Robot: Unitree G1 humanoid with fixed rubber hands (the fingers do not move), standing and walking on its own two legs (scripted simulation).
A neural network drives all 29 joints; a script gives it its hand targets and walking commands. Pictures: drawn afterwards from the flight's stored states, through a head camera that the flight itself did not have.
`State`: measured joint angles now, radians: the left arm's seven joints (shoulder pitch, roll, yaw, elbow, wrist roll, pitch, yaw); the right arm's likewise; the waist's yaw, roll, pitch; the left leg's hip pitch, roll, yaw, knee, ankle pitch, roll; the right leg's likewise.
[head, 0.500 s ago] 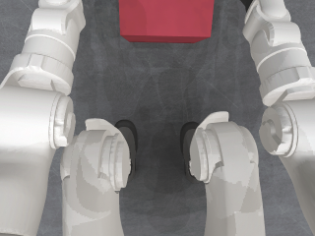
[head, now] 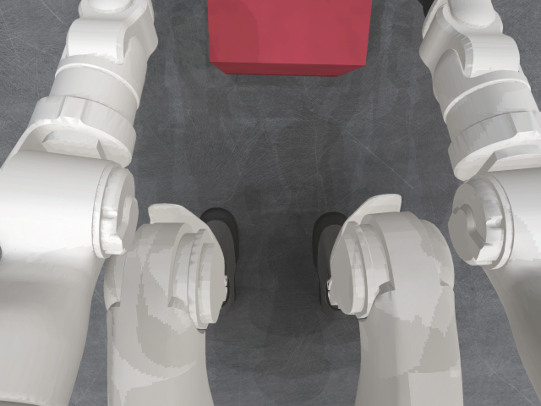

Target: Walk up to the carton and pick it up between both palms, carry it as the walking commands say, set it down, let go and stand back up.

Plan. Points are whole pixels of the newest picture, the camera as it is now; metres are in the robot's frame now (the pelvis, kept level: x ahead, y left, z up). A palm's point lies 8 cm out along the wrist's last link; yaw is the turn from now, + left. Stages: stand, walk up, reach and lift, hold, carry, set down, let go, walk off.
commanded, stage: reach and lift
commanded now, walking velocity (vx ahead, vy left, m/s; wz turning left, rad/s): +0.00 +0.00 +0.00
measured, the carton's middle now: out of the picture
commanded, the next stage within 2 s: none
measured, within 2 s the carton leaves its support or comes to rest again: leaves its support in 1.24 s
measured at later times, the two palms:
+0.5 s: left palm out of the picture +0.56 +0.13 -0.19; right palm out of the picture +0.54 -0.15 -0.19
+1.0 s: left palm out of the picture +0.56 +0.13 -0.19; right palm out of the picture +0.54 -0.15 -0.19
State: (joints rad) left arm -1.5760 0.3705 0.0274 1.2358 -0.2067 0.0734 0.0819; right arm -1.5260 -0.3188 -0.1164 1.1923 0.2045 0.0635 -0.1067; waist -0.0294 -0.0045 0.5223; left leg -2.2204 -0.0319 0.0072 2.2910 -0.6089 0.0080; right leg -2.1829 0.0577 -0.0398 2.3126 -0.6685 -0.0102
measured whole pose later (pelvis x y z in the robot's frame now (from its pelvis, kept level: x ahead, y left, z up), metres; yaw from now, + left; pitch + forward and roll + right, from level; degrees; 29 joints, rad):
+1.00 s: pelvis +0.01 +0.00 -0.01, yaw +0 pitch +29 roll -1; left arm -1.59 0.31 0.12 1.18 -0.09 0.16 0.05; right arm -1.52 -0.26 -0.21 1.13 0.12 0.16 -0.05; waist -0.04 0.01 0.52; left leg -2.23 -0.03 0.02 2.35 -0.63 0.03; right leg -2.18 0.06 -0.03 2.37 -0.70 0.00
